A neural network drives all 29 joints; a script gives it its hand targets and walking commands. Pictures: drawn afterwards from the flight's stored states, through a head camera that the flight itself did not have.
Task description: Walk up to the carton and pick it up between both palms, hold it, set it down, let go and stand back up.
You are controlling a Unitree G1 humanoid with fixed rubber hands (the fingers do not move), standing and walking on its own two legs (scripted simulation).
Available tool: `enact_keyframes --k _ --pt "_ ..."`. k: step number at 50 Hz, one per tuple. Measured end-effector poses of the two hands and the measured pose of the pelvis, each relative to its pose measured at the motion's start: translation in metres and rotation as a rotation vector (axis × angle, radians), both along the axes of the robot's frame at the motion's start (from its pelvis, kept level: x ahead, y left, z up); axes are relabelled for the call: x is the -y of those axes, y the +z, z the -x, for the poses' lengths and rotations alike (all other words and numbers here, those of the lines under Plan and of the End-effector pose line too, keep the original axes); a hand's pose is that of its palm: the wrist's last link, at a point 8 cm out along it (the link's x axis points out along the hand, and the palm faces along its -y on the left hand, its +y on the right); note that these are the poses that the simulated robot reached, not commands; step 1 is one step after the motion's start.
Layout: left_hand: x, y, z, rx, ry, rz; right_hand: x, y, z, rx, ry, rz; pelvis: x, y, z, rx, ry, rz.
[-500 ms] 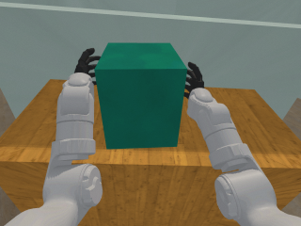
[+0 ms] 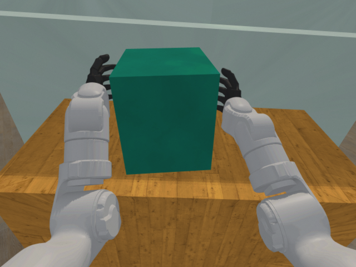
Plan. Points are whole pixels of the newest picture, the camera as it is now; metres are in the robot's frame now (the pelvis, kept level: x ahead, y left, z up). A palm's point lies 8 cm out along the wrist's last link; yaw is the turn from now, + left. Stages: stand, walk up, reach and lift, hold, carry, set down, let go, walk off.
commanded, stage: hold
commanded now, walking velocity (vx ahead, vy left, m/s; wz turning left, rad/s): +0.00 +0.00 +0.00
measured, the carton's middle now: (165, 105) +0.42 +0.00 +0.22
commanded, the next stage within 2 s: none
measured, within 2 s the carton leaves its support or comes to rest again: neither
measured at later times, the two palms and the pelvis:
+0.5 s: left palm (90, 84) +0.37 +0.15 +0.29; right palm (231, 96) +0.36 -0.13 +0.28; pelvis -0.01 -0.01 +0.00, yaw +0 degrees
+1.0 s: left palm (87, 86) +0.38 +0.16 +0.29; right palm (227, 96) +0.37 -0.12 +0.27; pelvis +0.00 +0.00 +0.00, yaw +1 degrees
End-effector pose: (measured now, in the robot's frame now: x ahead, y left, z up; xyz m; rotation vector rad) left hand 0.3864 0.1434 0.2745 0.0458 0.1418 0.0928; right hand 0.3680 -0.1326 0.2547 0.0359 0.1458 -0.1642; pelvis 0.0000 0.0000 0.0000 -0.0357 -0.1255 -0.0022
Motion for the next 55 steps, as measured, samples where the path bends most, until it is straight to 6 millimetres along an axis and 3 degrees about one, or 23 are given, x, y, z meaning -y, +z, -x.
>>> enact_keyframes --k 16,30,42,55 --pt "-0.006 0.012 0.019 0.007 0.032 0.016 -0.006 0.014 0.012 -0.003 0.028 -0.005 0.003 -0.001 0.005 0.012 -0.001 -0.001" --pt "-0.007 0.024 0.014 0.017 0.041 0.014 -0.007 0.025 0.004 -0.001 0.038 0.005 0.009 0.0 0.006 -0.015 0.006 -0.005" --pt "-0.012 0.013 0.011 -0.009 0.038 0.014 -0.012 0.015 0.002 -0.034 0.038 0.015 0.007 -0.001 -0.001 -0.008 0.012 -0.001" --pt "-0.013 0.016 0.013 0.021 0.037 0.019 -0.012 0.021 0.003 -0.011 0.035 0.012 0.002 -0.001 -0.005 -0.011 0.012 0.004"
